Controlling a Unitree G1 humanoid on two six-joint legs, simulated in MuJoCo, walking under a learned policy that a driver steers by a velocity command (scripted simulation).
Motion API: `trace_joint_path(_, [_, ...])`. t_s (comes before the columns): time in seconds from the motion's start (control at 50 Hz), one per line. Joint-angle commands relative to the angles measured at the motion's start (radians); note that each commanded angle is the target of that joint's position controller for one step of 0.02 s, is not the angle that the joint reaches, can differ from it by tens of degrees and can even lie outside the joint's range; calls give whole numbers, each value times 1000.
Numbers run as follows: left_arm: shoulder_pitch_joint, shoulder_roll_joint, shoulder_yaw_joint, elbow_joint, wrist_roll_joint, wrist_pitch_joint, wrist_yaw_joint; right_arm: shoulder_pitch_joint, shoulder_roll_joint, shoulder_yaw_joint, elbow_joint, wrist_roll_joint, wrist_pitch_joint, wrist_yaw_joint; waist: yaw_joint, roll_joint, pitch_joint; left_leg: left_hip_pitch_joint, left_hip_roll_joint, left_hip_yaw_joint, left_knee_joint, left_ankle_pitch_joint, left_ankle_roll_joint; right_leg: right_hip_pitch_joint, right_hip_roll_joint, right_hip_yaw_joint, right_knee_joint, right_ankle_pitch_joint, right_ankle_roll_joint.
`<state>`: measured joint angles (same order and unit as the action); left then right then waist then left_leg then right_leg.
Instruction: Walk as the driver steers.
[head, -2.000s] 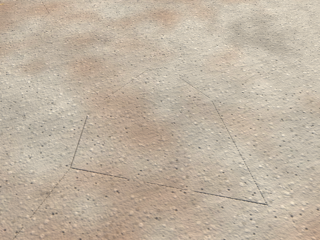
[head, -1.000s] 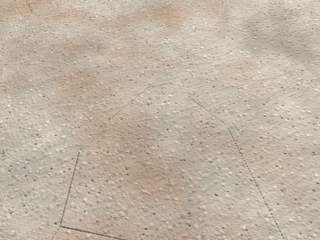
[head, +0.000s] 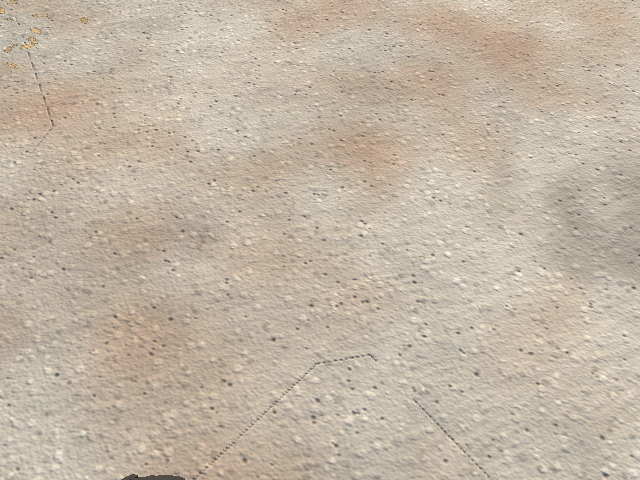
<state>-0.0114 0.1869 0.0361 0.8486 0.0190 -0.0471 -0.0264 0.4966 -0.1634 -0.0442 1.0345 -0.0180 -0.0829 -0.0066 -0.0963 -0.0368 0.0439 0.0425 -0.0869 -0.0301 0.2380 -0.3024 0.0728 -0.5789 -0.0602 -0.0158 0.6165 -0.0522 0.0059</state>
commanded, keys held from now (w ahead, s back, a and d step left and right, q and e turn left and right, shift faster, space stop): w+q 0.52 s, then q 0.46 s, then e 0.02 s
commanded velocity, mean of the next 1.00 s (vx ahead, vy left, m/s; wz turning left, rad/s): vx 0.36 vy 0.00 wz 0.56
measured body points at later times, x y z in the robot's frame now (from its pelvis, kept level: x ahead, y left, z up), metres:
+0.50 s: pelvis +0.25 -0.01 +0.00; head +0.28 +0.00 +0.45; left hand +0.15 +0.22 -0.14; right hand +0.49 -0.18 -0.11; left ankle +0.35 +0.15 -0.69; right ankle +0.18 -0.12 -0.74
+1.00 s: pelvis +0.39 +0.08 +0.00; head +0.42 +0.12 +0.45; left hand +0.38 +0.37 -0.12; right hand +0.60 -0.13 -0.11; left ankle +0.39 +0.13 -0.74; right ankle +0.55 -0.03 -0.67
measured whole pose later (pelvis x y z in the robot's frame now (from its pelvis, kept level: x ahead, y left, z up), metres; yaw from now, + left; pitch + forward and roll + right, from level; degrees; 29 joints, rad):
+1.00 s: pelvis +0.39 +0.08 +0.00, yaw +35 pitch +1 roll -1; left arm 0.12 0.26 0.05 0.76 0.03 0.04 0.02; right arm 0.30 -0.27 -0.07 0.80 -0.01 0.00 -0.01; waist -0.04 -0.04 0.07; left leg -0.24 -0.15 -0.09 0.38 -0.15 0.12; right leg -0.62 -0.07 0.05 0.99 -0.28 0.06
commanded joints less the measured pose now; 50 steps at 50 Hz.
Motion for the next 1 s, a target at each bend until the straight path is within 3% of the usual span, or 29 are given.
trace_joint_path(0.02, [-19,105,23,-83,-8,-31,7,-13,-188,-44,-54,-6,-3,-11,74,132,20,-18,278,-191,71,592,117,77,32,3,-82,-73,-25])
trace_joint_path(0.04, [68,122,31,-61,-7,-39,14,-42,-202,-49,-65,-4,-4,-9,113,128,-17,-48,260,-184,155,673,99,210,60,-10,-118,-101,-40])
trace_joint_path(0.06, [218,148,45,-16,1,-51,25,-62,-197,-50,-73,2,-5,-2,177,77,-101,-102,202,-142,336,677,77,414,60,-11,-179,-66,-62])
trace_joint_path(0.08, [384,223,65,0,30,-62,40,-69,-151,-39,-110,14,-8,3,231,-20,-245,-261,132,-93,610,439,57,662,-136,179,-198,-194,-107])
trace_joint_path(0.1, [406,320,84,-14,53,-55,39,33,-42,-20,-145,52,-3,0,172,-246,-352,-588,-21,2,901,-211,25,891,-402,599,-290,-258,-193])
trace_joint_path(0.12, [342,259,76,-24,30,-35,35,43,-138,-39,-130,27,10,-5,141,-175,-330,-664,37,-46,1024,-212,40,808,-395,714,-348,-365,-220])
trace_joint_path(0.14, [252,162,51,-43,21,-33,33,-19,-151,-45,-130,13,17,0,114,-59,-176,-683,90,-49,1037,-114,40,665,-350,553,-362,-389,-196])
trace_joint_path(0.16, [217,116,39,-41,16,-38,29,-77,-129,-41,-138,8,19,9,111,-2,-88,-663,125,-46,994,-45,31,545,-294,396,-391,-290,-173])
trace_joint_path(0.2, [228,94,31,-18,11,-50,37,-102,-116,-44,-149,-13,40,27,83,-57,-42,-617,161,-35,939,-1,13,449,-224,217,-424,-123,-133])
trace_joint_path(0.26, [288,106,34,10,-3,-75,34,-149,-101,-42,-177,-16,69,45,71,-56,-46,-648,168,-16,930,53,-1,455,-216,98,-440,61,-138])
trace_joint_path(0.3, [315,118,38,18,-4,-81,33,-219,-103,-39,-205,-18,77,54,76,-45,-31,-713,181,-8,904,114,-10,474,-217,38,-456,94,-146])
trace_joint_path(0.42, [371,138,40,38,0,-76,34,-433,-93,-18,-285,-15,74,78,112,-40,27,-714,175,64,595,295,-21,502,-193,-124,-472,157,-138])
trace_joint_path(0.5, [433,172,48,60,1,-62,43,-535,-103,-12,-332,-21,72,88,141,-40,52,-676,155,132,448,236,17,604,-226,-183,-442,241,-130])
trace_joint_path(0.52, [443,178,50,66,2,-54,46,-543,-108,-13,-338,-23,72,87,141,-42,52,-662,141,148,424,197,31,635,-231,-199,-414,304,-126])
trace_joint_path(0.54, [437,186,51,68,3,-46,50,-531,-109,-15,-338,-27,70,84,129,-47,50,-626,114,168,398,155,46,655,-228,-224,-351,484,-118])
trace_joint_path(0.58, [432,221,60,70,-1,-26,56,-407,-126,-27,-306,-34,61,69,80,-67,-28,-482,29,204,356,86,81,683,-218,-250,-118,816,-102])
trace_joint_path(0.6, [422,229,61,64,-10,-17,56,-278,-144,-39,-267,-40,47,57,29,-50,-108,-327,-6,193,279,148,103,640,-205,-260,82,772,-83])
trace_joint_path(0.62, [408,221,59,44,-18,-16,52,-141,-203,-61,-227,-53,35,40,-40,12,-205,-83,60,89,209,298,143,463,-173,-267,355,475,-38])
trace_joint_path(0.64, [480,84,31,-25,-24,-17,39,-164,-344,-91,-244,-51,33,30,59,247,-319,284,418,-341,322,838,274,31,-19,-242,714,-563,22])
trace_joint_path(0.66, [420,166,45,-48,-16,-11,41,-72,-371,-103,-269,-3,51,17,-12,127,-446,312,489,-545,249,1020,370,-51,51,-42,865,-593,40])
trace_joint_path(0.68, [337,147,40,-67,-25,-12,43,-132,-340,-95,-264,6,60,5,8,75,-319,208,453,-383,219,1069,343,-106,-3,14,853,-467,34])
trace_joint_path(0.7, [311,138,32,-70,-22,-17,45,-203,-273,-78,-270,20,63,2,38,62,-204,63,398,-298,179,1002,295,-92,-30,18,761,-389,28])
trace_joint_path(0.72, [307,146,36,-61,-6,-9,47,-259,-228,-65,-275,26,65,-1,77,42,-127,-48,333,-243,144,921,246,-59,-50,26,687,-359,30])
trace_joint_path(0.74, [332,153,39,-61,14,11,45,-292,-200,-55,-283,32,67,-5,111,55,-105,-137,291,-208,118,886,227,-2,-55,30,644,-348,37])
trace_joint_path(0.76, [355,150,40,-57,22,31,43,-300,-194,-49,-288,27,65,-2,127,56,-114,-182,275,-190,107,881,213,42,-50,31,611,-341,42])
trace_joint_path(0.8, [363,133,37,-66,17,55,40,-277,-229,-58,-286,14,54,5,141,48,-138,-215,251,-176,106,920,207,65,-32,24,562,-316,49])
trace_joint_path(0.84, [329,131,36,-83,15,65,41,-253,-251,-64,-288,10,52,7,132,60,-145,-225,239,-186,99,876,193,47,-25,28,519,-275,49])
trace_joint_path(0.94, [197,161,40,-135,12,83,49,-188,-261,-67,-292,11,72,-1,86,100,-120,-174,229,-279,79,622,157,-44,-13,60,421,-219,57])
trace_joint_path(1.0, [167,163,38,-147,7,86,53,-166,-259,-66,-296,7,79,-6,74,109,-107,-116,242,-318,83,559,158,-72,-3,75,364,-225,53])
